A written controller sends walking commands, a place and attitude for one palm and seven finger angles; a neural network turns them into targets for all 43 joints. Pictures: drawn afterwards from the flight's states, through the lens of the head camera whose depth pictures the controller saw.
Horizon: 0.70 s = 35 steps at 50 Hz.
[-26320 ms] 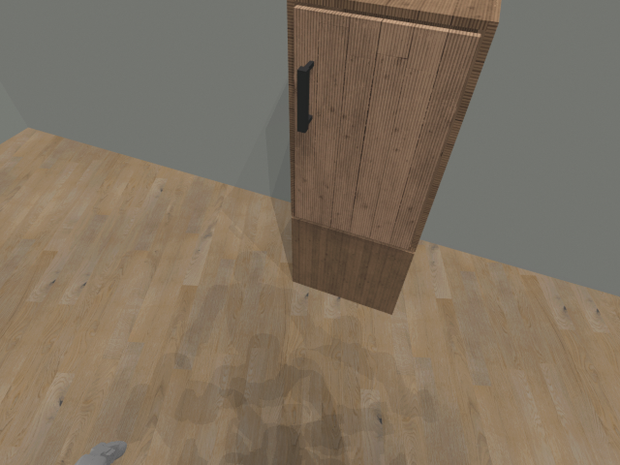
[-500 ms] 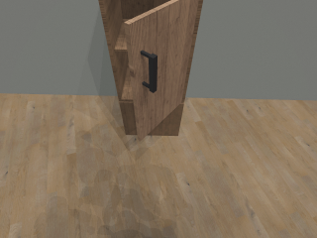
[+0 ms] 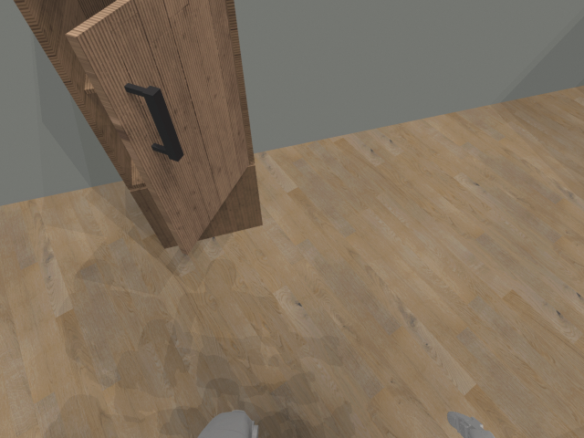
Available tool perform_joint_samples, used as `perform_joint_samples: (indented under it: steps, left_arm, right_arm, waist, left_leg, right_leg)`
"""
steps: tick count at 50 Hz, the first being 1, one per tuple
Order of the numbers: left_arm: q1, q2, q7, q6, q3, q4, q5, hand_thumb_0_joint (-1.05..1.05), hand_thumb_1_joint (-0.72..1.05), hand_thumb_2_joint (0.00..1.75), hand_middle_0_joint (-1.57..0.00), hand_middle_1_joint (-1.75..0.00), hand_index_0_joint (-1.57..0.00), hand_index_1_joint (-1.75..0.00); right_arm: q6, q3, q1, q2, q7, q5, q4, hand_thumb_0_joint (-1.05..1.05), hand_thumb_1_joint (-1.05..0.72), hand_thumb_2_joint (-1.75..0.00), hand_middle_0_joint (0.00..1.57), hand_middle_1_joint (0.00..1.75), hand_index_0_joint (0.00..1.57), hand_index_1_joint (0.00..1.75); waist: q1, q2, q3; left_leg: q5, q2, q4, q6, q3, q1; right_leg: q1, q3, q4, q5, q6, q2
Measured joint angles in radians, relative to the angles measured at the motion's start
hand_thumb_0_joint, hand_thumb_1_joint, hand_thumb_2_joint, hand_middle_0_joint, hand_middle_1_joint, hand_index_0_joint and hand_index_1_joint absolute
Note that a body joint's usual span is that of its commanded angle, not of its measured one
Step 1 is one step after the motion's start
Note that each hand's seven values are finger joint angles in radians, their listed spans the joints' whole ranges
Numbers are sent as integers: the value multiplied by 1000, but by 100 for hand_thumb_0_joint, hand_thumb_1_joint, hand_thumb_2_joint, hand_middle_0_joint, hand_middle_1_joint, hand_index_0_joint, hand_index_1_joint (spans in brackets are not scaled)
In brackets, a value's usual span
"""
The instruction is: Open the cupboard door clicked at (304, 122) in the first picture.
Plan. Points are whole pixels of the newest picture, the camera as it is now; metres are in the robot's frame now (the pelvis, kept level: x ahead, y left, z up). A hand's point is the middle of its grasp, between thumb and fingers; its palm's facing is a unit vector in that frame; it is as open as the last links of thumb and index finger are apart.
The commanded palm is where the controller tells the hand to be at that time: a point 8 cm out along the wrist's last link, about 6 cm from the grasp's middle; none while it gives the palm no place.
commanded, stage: walk to a spot facing it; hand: left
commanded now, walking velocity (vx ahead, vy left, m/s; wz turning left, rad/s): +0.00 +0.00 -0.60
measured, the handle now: (155, 123) +0.57 +0.29 +0.05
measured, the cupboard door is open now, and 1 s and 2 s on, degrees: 51 51 51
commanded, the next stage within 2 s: none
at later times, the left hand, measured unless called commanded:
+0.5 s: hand (194, 424) +0.14 +0.17 -0.17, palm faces -0.26 -0.92 -0.28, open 7.4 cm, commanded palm none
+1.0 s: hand (308, 316) +0.33 +0.00 -0.16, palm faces -0.61 -0.76 -0.21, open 7.4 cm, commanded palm none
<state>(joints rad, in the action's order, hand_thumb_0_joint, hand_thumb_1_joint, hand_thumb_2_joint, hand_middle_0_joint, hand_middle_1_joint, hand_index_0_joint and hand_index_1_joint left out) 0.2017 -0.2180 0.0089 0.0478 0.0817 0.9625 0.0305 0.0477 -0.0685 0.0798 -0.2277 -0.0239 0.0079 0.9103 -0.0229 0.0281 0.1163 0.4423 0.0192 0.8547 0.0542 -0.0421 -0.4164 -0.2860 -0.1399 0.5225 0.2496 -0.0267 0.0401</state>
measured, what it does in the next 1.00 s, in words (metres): walks ahead, turning right: left foot, then right foot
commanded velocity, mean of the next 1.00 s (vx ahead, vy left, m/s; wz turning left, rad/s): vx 0.14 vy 0.00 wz -0.59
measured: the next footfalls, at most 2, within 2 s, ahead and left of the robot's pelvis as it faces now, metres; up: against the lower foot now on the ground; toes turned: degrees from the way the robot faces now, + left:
left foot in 0.08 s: +0.04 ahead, +0.14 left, +0.00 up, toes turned -2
right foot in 0.36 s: +0.02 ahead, -0.14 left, +0.00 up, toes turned -13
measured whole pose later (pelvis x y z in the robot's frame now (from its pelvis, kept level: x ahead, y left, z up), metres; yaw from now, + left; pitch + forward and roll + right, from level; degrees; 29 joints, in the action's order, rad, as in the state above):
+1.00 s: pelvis +0.08 -0.08 -0.02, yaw -35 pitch +3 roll +0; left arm 0.06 -0.27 -0.08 0.02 0.07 0.88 0.03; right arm -0.01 -0.03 0.40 -0.24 0.00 0.04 0.96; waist 0.05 0.00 0.08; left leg 0.43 0.18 0.56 0.09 -0.22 -0.12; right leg -0.38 0.10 0.59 0.32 -0.03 -0.04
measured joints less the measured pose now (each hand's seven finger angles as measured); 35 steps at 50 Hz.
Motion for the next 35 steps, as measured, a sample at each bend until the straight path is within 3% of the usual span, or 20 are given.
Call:
perform_joint_samples:
  steps: [3, 5, 7, 9, 11, 15, 17, 18, 21, 24, 28, 32, 33, 35]
  left_arm:
    - [0, -1, -3, 8, 1, -5, -4, 0, 90, 90, -20, -30, -21, -30]
    - [-5, 0, -8, 16, -1, -14, -13, 1, 90, 90, -20, -30, -21, -30]
    - [-35, -15, -16, 24, 4, -22, -14, 1, 90, 90, -20, -30, -21, -30]
    - [-56, -26, -27, 25, 12, -33, -8, 1, 91, 90, -20, -30, -21, -30]
    - [-74, -29, -38, 26, 14, -47, -7, 1, 91, 90, -20, -30, -20, -30]
    - [-88, -29, -50, 17, 6, -72, -10, 1, 91, 90, -19, -30, -20, -30]
    - [-82, -34, -53, 7, 2, -78, -12, 1, 91, 90, -19, -30, -20, -30]
    - [-72, -45, -53, -2, 0, -85, -11, 1, 91, 90, -20, -30, -20, -30]
    - [-71, -32, -29, -16, -2, -69, -9, 0, 91, 90, -20, -30, -20, -30]
    - [-54, -27, -11, -7, -3, -64, -5, 0, 91, 90, -20, -30, -20, -30]
    - [-33, -28, -4, 1, -6, -51, -2, 0, 91, 90, -20, -30, -21, -30]
    - [-15, -22, -14, 14, -9, -41, -5, 1, 90, 90, -20, -30, -21, -30]
    - [-8, -14, -18, 19, -10, -43, -8, 1, 90, 90, -20, -30, -21, -30]
    - [-22, -17, -31, 29, -7, -38, -9, 1, 90, 90, -20, -30, -21, -30]
  right_arm:
    - [-15, 9, -5, 7, -5, -4, -19, 1, -91, -90, 20, 30, 20, 30]
    - [-34, 14, 11, -1, -10, 3, -32, 1, -91, -90, 20, 30, 20, 30]
    - [-36, 23, 23, 13, -16, 16, -29, 1, -91, -90, 20, 30, 20, 30]
    - [-32, 34, 47, 24, -15, 26, -24, 0, -91, -90, 20, 30, 20, 30]
    - [-26, 39, 71, 26, -14, 31, -21, 1, -91, -90, 20, 30, 21, 30]
    - [-21, 38, 98, 16, -10, 33, -17, 1, -91, -90, 20, 30, 21, 30]
    - [-18, 34, 113, 7, -4, 27, -18, 1, -91, -90, 21, 30, 21, 30]
    - [-14, 30, 125, 5, -1, 21, -22, 1, -91, -90, 21, 30, 21, 30]
    - [13, 15, 96, -23, -1, 6, -10, 1, -91, -90, 21, 30, 21, 30]
    - [18, 11, 69, -27, -1, 3, -8, 1, -91, -90, 20, 30, 21, 30]
    - [6, 12, 46, -16, 2, -1, -29, 1, -91, -90, 20, 30, 20, 30]
    - [-17, 18, 57, -11, 3, 1, -47, 1, -91, -90, 20, 30, 20, 30]
    - [-29, 21, 74, -20, 3, 8, -54, 1, -91, -90, 20, 30, 20, 30]
    - [-46, 26, 95, -11, -2, 22, -46, 1, -91, -90, 20, 30, 20, 30]
  waist:
    - [2, 8, -13]
    - [11, -17, -29]
    - [3, 6, -7]
    - [-4, 13, 1]
    - [-7, 1, 5]
    - [-3, -38, 19]
    - [3, -49, 16]
    - [6, -36, 4]
    - [15, -58, 24]
    - [17, -33, 31]
    - [15, 12, 27]
    - [21, 19, -2]
    - [26, -4, -23]
    - [27, -3, -23]
  left_leg:
    - [-82, -11, -202, -8, 12, 88]
    - [-193, 16, -317, -40, 34, 124]
    - [-165, 18, -280, -46, 17, 124]
    - [-142, 33, -296, -40, 4, 141]
    - [-147, 54, -320, -30, -3, 154]
    - [-141, 101, -321, -9, -34, 166]
    - [-110, 122, -275, 7, -57, 157]
    - [-87, 119, -226, 10, -72, 136]
    - [82, 96, 61, 7, -7, 32]
    - [77, 58, 197, 11, 2, -38]
    - [28, 27, 69, 16, -5, -30]
    - [-63, 8, -200, 4, -5, 69]
    - [-62, 22, -278, -16, 11, 94]
    - [-110, 33, -253, -46, -1, 91]
  right_leg:
    - [-22, -29, 22, 6, 13, 23]
    - [-70, -11, 106, 86, 22, 52]
    - [-131, 33, 294, 221, 40, 29]
    - [-177, 81, 432, 246, 56, 8]
    - [-193, 120, 479, 240, 65, -14]
    - [-128, 176, 311, 209, 63, -42]
    - [-63, 192, 159, 109, 51, -45]
    - [-27, 178, 74, 23, 32, -56]
    - [-47, 147, 112, 69, 6, -29]
    - [-37, 100, 71, 51, 6, -22]
    - [-26, 35, 21, 14, 10, -15]
    - [-42, -7, 50, 33, 26, 9]
    - [-66, 1, 97, 96, 22, 29]
    - [-125, 47, 269, 229, 25, 20]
